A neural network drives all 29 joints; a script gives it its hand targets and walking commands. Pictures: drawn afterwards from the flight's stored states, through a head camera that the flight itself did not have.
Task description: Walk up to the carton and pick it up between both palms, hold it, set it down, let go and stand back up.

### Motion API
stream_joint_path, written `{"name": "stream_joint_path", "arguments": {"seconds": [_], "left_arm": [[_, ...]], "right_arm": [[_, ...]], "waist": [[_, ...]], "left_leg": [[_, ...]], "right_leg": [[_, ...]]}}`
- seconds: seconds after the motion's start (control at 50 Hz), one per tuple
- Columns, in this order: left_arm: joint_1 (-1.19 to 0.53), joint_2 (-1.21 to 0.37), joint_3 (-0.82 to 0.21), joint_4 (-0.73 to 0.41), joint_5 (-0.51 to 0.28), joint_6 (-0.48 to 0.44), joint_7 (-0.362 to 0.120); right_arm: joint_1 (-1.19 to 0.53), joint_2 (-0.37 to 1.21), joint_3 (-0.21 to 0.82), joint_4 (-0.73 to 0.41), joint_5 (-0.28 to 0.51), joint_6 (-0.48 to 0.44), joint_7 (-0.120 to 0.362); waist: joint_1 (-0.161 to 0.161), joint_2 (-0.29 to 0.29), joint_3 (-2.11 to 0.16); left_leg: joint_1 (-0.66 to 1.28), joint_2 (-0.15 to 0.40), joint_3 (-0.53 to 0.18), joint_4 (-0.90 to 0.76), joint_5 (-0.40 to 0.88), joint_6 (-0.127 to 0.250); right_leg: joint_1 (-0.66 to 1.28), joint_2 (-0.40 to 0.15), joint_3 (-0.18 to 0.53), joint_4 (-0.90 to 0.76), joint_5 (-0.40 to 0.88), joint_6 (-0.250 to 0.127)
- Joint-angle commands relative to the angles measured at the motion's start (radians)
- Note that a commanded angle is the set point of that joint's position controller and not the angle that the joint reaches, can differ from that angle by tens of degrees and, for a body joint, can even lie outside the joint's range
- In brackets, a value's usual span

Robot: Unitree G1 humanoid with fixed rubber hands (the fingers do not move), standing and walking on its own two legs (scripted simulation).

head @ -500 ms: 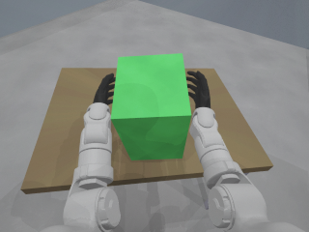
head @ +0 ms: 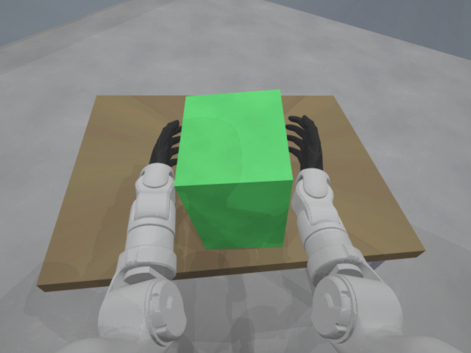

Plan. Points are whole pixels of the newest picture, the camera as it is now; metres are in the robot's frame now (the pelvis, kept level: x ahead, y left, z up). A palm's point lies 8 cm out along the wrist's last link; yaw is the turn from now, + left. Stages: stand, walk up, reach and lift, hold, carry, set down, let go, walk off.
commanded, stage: set down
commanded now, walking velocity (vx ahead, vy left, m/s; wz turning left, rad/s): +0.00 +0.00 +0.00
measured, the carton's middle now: (238, 178) +0.41 +0.01 +0.05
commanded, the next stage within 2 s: none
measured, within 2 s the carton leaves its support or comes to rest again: neither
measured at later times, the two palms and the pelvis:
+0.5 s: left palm (164, 169) +0.40 +0.15 +0.07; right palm (304, 169) +0.40 -0.10 +0.10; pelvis +0.01 +0.00 +0.00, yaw -1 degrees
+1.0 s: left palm (164, 178) +0.39 +0.15 +0.06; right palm (302, 177) +0.39 -0.10 +0.08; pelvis +0.00 +0.00 +0.00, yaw -1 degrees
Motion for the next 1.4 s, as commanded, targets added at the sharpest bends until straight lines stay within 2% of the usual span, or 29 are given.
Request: {"name": "stream_joint_path", "arguments": {"seconds": [0.0,0.3,0.44,0.62,0.88,1.12,1.38], "left_arm": [[-0.567,-0.443,-0.285,-0.042,-0.040,-0.098,-0.083],[-0.590,-0.424,-0.214,0.039,-0.018,-0.150,-0.080],[-0.560,-0.435,-0.208,0.056,-0.008,-0.176,-0.071],[-0.559,-0.439,-0.199,0.081,-0.002,-0.211,-0.070],[-0.560,-0.428,-0.153,0.125,0.027,-0.250,-0.069],[-0.526,-0.429,-0.128,0.136,0.058,-0.280,-0.054],[-0.480,-0.413,-0.083,0.160,0.085,-0.285,-0.067]], "right_arm": [[-0.425,0.466,0.231,-0.004,-0.059,-0.003,0.127],[-0.413,0.517,0.154,0.024,-0.138,0.008,0.143],[-0.390,0.528,0.142,0.031,-0.161,-0.012,0.147],[-0.389,0.539,0.125,0.038,-0.190,-0.038,0.145],[-0.380,0.548,0.069,0.068,-0.242,-0.049,0.147],[-0.352,0.543,0.016,0.089,-0.286,-0.076,0.152],[-0.325,0.540,0.000,0.095,-0.306,-0.070,0.152]], "waist": [[0.000,0.088,-0.391],[0.013,0.083,-0.421],[0.016,0.095,-0.454],[0.019,0.093,-0.471],[0.027,0.084,-0.448],[0.028,0.096,-0.455],[0.038,0.072,-0.397]], "left_leg": [[0.318,0.009,0.061,0.047,0.263,-0.015],[0.256,0.010,0.073,0.047,0.260,-0.003],[0.278,0.016,0.071,0.075,0.345,-0.010],[0.247,0.019,0.071,0.077,0.337,-0.009],[0.200,0.023,0.076,0.059,0.250,0.006],[0.224,0.030,0.072,0.083,0.303,-0.004],[0.167,0.025,0.074,0.067,0.238,0.019]], "right_leg": [[-0.078,0.012,-0.087,-0.012,0.250,0.060],[-0.080,0.007,-0.072,0.008,0.276,0.067],[-0.113,0.017,-0.076,0.012,0.302,0.059],[-0.117,0.015,-0.072,0.019,0.306,0.057],[-0.130,0.005,-0.061,0.015,0.230,0.055],[-0.193,0.014,-0.070,0.010,0.197,0.044],[-0.172,0.004,-0.056,0.015,0.190,0.053]]}}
